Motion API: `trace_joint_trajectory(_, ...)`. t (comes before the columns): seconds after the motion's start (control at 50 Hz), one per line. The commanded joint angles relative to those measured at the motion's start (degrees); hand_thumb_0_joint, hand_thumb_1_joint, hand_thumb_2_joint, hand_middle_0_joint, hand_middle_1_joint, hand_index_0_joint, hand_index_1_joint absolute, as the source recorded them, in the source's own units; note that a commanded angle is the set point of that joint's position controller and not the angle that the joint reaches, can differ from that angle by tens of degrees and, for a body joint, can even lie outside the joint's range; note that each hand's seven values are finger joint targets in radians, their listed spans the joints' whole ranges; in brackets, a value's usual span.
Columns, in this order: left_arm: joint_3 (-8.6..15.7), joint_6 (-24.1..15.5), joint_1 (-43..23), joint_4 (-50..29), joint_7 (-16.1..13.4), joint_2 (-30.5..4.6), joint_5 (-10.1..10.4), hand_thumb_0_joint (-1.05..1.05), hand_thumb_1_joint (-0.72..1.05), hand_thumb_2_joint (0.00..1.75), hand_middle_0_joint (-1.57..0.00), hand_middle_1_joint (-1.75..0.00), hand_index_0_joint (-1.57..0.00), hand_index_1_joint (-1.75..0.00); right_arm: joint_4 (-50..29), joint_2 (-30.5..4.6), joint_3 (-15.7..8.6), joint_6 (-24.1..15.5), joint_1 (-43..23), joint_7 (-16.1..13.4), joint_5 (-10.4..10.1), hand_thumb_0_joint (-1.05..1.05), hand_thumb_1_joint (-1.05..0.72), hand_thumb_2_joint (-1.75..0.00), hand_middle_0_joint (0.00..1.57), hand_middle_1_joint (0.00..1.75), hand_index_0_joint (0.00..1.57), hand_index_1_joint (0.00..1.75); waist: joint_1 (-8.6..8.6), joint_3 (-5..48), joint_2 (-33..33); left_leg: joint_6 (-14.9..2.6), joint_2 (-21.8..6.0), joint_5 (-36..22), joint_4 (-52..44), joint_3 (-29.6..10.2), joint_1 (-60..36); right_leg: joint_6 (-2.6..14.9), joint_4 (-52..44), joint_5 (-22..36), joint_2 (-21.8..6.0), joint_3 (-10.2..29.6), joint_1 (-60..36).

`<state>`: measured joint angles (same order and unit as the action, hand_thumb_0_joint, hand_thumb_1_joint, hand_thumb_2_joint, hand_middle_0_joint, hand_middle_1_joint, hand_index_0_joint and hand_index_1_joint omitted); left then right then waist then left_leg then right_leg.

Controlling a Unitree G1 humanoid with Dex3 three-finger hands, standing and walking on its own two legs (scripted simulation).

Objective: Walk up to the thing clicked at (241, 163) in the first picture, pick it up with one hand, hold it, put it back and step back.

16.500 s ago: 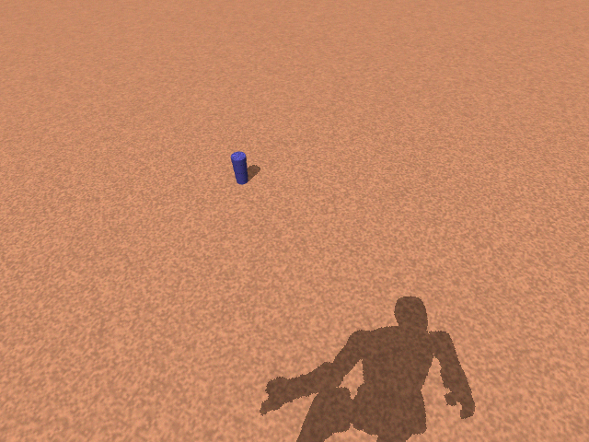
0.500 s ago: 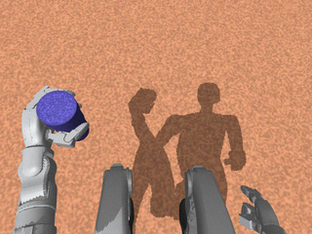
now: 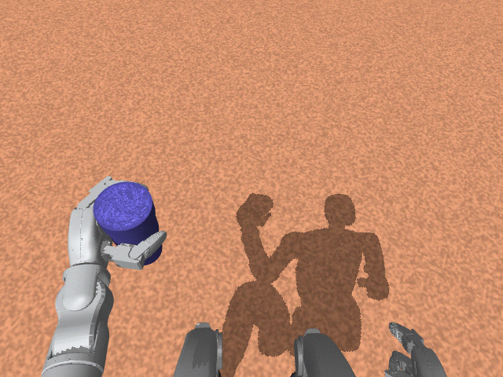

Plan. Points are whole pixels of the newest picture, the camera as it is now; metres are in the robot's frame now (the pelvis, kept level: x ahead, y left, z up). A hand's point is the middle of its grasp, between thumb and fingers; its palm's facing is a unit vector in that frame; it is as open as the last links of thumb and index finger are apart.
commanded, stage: lift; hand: left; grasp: from the side
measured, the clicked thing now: (135, 230) +0.35 +0.20 +0.00
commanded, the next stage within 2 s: hold in 1.00 s
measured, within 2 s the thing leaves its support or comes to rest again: neither
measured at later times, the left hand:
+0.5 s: hand (132, 204) +0.35 +0.18 +0.09, palm faces +0.14 -0.99 -0.04, open 9.5 cm
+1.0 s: hand (138, 181) +0.37 +0.17 +0.12, palm faces +0.13 -0.99 -0.03, open 9.5 cm
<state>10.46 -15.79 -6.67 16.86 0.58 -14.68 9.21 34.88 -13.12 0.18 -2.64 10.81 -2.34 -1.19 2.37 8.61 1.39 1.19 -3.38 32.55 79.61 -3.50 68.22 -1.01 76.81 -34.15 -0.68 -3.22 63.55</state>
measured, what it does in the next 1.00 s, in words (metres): rises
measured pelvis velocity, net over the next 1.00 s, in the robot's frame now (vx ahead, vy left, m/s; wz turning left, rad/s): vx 0.04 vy -0.01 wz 0.01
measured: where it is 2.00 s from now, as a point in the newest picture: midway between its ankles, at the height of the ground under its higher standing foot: outside the picture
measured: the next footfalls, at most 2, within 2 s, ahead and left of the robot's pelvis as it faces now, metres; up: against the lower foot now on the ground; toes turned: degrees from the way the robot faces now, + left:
none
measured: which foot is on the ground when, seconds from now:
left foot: down 0.00-1.00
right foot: down 0.00-1.00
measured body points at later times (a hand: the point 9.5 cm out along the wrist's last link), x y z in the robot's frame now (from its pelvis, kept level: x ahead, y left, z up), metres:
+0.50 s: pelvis +0.02 +0.00 +0.06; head +0.09 +0.01 +0.50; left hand +0.34 +0.23 +0.10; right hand +0.15 -0.24 -0.05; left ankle +0.05 +0.13 -0.60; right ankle +0.03 -0.14 -0.60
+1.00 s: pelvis +0.04 -0.01 +0.08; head +0.10 +0.00 +0.53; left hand +0.36 +0.22 +0.12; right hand +0.16 -0.25 -0.03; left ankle +0.05 +0.13 -0.60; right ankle +0.03 -0.14 -0.60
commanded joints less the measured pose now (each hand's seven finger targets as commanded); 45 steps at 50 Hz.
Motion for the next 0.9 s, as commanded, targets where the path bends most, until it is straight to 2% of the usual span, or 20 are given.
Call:
trace_joint_trajectory(0.0, 3.4, -6.7, -13.9, -14.9, 0.2, -7.7, 1.2, 0.0, 0.2, 1.19, -1.23, -1.32, -1.24, -1.31, -5.1, -7.7, -3.0, -2.3, 2.4, 0.0, -0.2, 0.0, -0.9, -0.9, 0.2, 0.3, 0.2, 0.3, 0.0, 21.0, 5.2, -1.26, 1.8, -13.4, -15.8, -0.2, -24.0, 2.32, -13.5, 16.1, 1.6, 0.2, -12.0)
trace_joint_trajectory(0.02, 3.2, -7.3, -17.0, -17.3, 0.1, -7.8, 1.5, 0.0, 0.21, 1.19, -1.22, -1.31, -1.24, -1.31, -5.3, -7.9, -3.2, -2.4, 2.4, -0.1, -0.1, 0.0, -0.9, -0.9, 0.2, 0.3, 0.2, 0.3, 0.05, 21.9, 6.0, -1.14, 1.9, -14.3, -16.4, -0.2, -25.4, 2.3, -14.1, 16.9, 1.5, 0.3, -12.7)
trace_joint_trajectory(0.08, 2.9, -7.7, -14.1, -12.7, 0.2, -6.8, 1.5, 0.0, 0.19, 1.19, -1.23, -1.32, -1.24, -1.32, -4.8, -7.5, -2.7, -2.4, 2.2, 0.0, 0.0, 0.0, -0.9, -0.9, 0.2, 0.3, 0.2, 0.3, 0.17, 19.5, 4.4, -1.21, 1.9, -14.0, -18.5, -0.2, -26.7, 2.25, -15.7, 16.6, 1.6, 0.0, -14.1)
trace_joint_trajectory(0.14, 2.4, -9.0, -18.6, -17.7, 0.0, -7.9, 1.0, 0.0, 0.18, 1.19, -1.24, -1.32, -1.25, -1.32, -5.5, -7.7, -3.0, -2.5, 1.8, -0.2, 0.3, 0.0, -0.91, -0.9, 0.2, 0.3, 0.2, 0.3, -0.1, 19.3, 5.3, -1.16, 2.0, -12.0, -20.7, 0.3, -28.6, 2.19, -18.0, 15.1, 1.5, 0.2, -15.9)
trace_joint_trajectory(0.18, 2.2, -8.7, -14.8, -14.1, 0.1, -6.7, 1.2, 0.0, 0.18, 1.2, -1.24, -1.33, -1.26, -1.33, -4.7, -7.6, -2.7, -2.2, 2.4, -0.2, 0.3, 0.0, -0.91, -0.9, 0.2, 0.3, 0.2, 0.3, 0.07, 19.2, 4.1, -1.11, 1.9, -13.6, -21.6, 0.1, -30.3, 2.15, -18.8, 16.6, 1.6, -0.1, -17.2)
trace_joint_trajectory(0.22, 1.6, -8.9, -17.7, -16.7, 0.1, -6.8, 1.4, 0.0, 0.16, 1.19, -1.23, -1.32, -1.24, -1.32, -4.9, -7.5, -2.7, -2.3, 2.6, -0.2, 0.3, 0.0, -0.91, -0.9, 0.2, 0.3, 0.2, 0.3, -0.04, 19.5, 4.6, -1.03, 2.0, -14.3, -22.4, 0.3, -31.4, 2.15, -19.7, 17.2, 1.7, 0.0, -18.7)
trace_joint_trajectory(0.32, 1.2, -8.0, -14.2, -11.8, -0.4, -5.2, 1.0, 0.0, 0.18, 1.21, -1.23, -1.32, -1.24, -1.33, -4.2, -7.0, -2.5, -2.0, 3.1, -0.4, 0.5, 0.0, -0.91, -0.9, 0.2, 0.3, 0.2, 0.3, 0.05, 16.7, 1.7, -1.31, 2.0, -15.0, -24.5, 1.1, -31.8, 1.75, -23.0, 18.6, 1.6, 0.3, -22.6)
trace_joint_trajectory(0.36, 1.3, -8.9, -18.8, -16.7, -0.6, -5.9, 1.2, 0.0, 0.22, 1.23, -1.23, -1.34, -1.24, -1.34, -5.1, -7.3, -2.8, -2.0, 2.0, -0.4, 0.5, 0.0, -0.9, -0.9, 0.2, 0.3, 0.2, 0.3, -0.35, 17.1, 3.8, -1.07, 2.1, -14.8, -25.8, 1.1, -33.8, 1.87, -23.9, 18.2, 1.4, 0.4, -23.0)
trace_joint_trajectory(0.38, 1.8, -8.6, -15.1, -13.2, -0.6, -5.9, 0.9, 0.0, 0.21, 1.24, -1.24, -1.35, -1.26, -1.36, -4.3, -7.1, -2.7, -1.8, 3.0, -0.5, 0.6, 0.0, -0.91, -0.9, 0.2, 0.3, 0.2, 0.3, -0.45, 17.2, 2.9, -1.01, 1.9, -16.4, -26.0, 0.9, -34.6, 1.88, -23.9, 19.3, 1.6, 0.1, -23.7)
trace_joint_trajectory(0.44, 0.7, -8.3, -14.3, -11.1, -0.4, -4.3, 1.0, 0.0, 0.19, 1.23, -1.23, -1.34, -1.24, -1.34, -4.1, -6.6, -2.2, -1.5, 3.0, -0.5, 0.7, 0.0, -0.91, -0.9, 0.2, 0.3, 0.2, 0.3, -0.2, 15.4, 1.9, -1.05, 1.9, -17.5, -27.1, 1.1, -35.4, 1.79, -25.2, 20.5, 1.7, 0.1, -25.3)
trace_joint_trajectory(0.46, 0.7, -9.0, -18.1, -16.2, -0.4, -5.3, 1.1, 0.0, 0.2, 1.22, -1.22, -1.33, -1.23, -1.33, -4.6, -6.7, -2.5, -1.6, 2.7, -0.5, 0.7, 0.0, -0.9, -0.9, 0.2, 0.3, 0.2, 0.3, -0.52, 16.9, 3.1, -1.02, 2.0, -18.9, -27.3, 1.4, -36.5, 1.78, -25.4, 22.0, 1.6, 0.3, -26.5)
trace_joint_trajectory(0.48, 2.0, -8.7, -16.3, -11.8, -0.5, -5.8, 0.8, 0.0, 0.19, 1.22, -1.22, -1.34, -1.24, -1.34, -3.9, -6.8, -2.5, -1.5, 2.7, -0.5, 0.7, 0.0, -0.9, -0.9, 0.2, 0.3, 0.2, 0.3, -0.43, 15.1, 2.6, -1.04, 2.0, -18.1, -27.8, 1.3, -36.5, 1.79, -25.6, 21.1, 1.6, 0.2, -26.0)
trace_joint_trajectory(0.5, 0.3, -8.8, -17.4, -14.6, -0.5, -5.4, 0.6, 0.0, 0.18, 1.22, -1.21, -1.33, -1.23, -1.33, -4.3, -6.5, -2.4, -1.4, 2.9, -0.6, 0.8, 0.0, -0.91, -0.9, 0.2, 0.3, 0.2, 0.3, -0.46, 16.3, 3.0, -1.06, 2.0, -19.5, -27.8, 1.7, -37.3, 1.69, -26.2, 22.5, 1.5, 0.5, -27.4)
trace_joint_trajectory(0.64, 0.4, -8.9, -16.9, -11.9, -0.5, -4.7, 0.6, 0.0, 0.17, 1.22, -1.21, -1.33, -1.22, -1.34, -4.2, -6.5, -2.4, -0.9, 2.4, -0.4, 1.0, 0.0, -0.91, -0.9, 0.2, 0.3, 0.2, 0.3, -0.21, 14.2, 2.0, -1.2, 2.2, -19.5, -29.8, 2.1, -38.3, 1.45, -28.7, 23.1, 1.5, 0.8, -30.0)
trace_joint_trajectory(0.7, 0.7, -9.4, -17.2, -14.5, -0.2, -5.1, 1.3, 0.0, 0.19, 1.22, -1.2, -1.32, -1.21, -1.32, -3.9, -6.6, -2.6, -0.8, 3.0, -0.5, 1.0, 0.0, -0.9, -0.9, 0.2, 0.3, 0.2, 0.3, -0.45, 16.6, 2.6, -1.21, 2.3, -23.3, -29.8, 2.5, -40.5, 1.32, -28.9, 26.9, 1.4, 1.1, -32.8)
trace_joint_trajectory(0.74, -0.4, -8.8, -14.4, -10.0, 0.3, -3.0, 1.4, 0.0, 0.18, 1.22, -1.2, -1.33, -1.21, -1.33, -3.9, -6.7, -2.4, -0.8, 2.9, -0.4, 1.0, 0.0, -0.91, -0.9, 0.2, 0.3, 0.2, 0.3, 0.29, 15.2, 0.2, -1.61, 2.3, -24.9, -29.6, 2.6, -40.1, 1.08, -29.3, 29.0, 1.6, 1.2, -33.4)
trace_joint_trajectory(0.8, 1.4, -9.5, -18.7, -15.4, -0.4, -6.5, 0.8, 0.0, 0.16, 1.23, -1.2, -1.33, -1.21, -1.33, -3.3, -6.8, -2.7, -0.6, 3.7, -0.4, 1.2, 0.0, -0.9, -0.9, 0.2, 0.3, 0.2, 0.3, -0.48, 17.5, 2.8, -1.58, 2.4, -27.6, -29.7, 2.8, -42.3, 1.1, -29.6, 31.2, 1.4, 1.5, -34.7)
trace_joint_trajectory(0.84, 0.0, -8.9, -15.2, -10.4, 0.0, -3.3, 1.3, 0.0, 0.18, 1.23, -1.2, -1.33, -1.21, -1.33, -3.5, -6.7, -2.5, -0.4, 3.2, -0.2, 1.2, 0.0, -0.9, -0.9, 0.2, 0.3, 0.2, 0.3, 0.02, 14.2, 0.8, -1.59, 2.3, -27.6, -30.3, 2.7, -41.8, 1.09, -30.0, 31.0, 1.6, 1.2, -34.6)
trace_joint_trajectory(0.86, 0.1, -9.0, -15.9, -11.1, 0.2, -3.0, 1.6, 0.0, 0.19, 1.23, -1.21, -1.34, -1.22, -1.34, -3.5, -6.4, -2.5, -0.3, 3.2, -0.1, 1.2, 0.0, -0.9, -0.9, 0.2, 0.3, 0.2, 0.3, -0.03, 15.4, -0.1, -1.8, 2.3, -27.9, -30.1, 2.8, -41.4, 0.87, -30.3, 32.3, 1.5, 1.4, -35.6)
trace_joint_trajectory(0.88, 1.5, -9.4, -18.9, -13.6, 0.0, -5.4, 1.5, 0.0, 0.2, 1.24, -1.2, -1.33, -1.21, -1.33, -3.3, -6.9, -2.7, -0.2, 3.3, -0.2, 1.1, 0.0, -0.89, -0.9, 0.2, 0.3, 0.2, 0.3, -0.3, 15.6, 1.4, -1.65, 2.3, -28.3, -30.6, 2.9, -42.3, 1.0, -30.3, 32.4, 1.5, 1.5, -35.8)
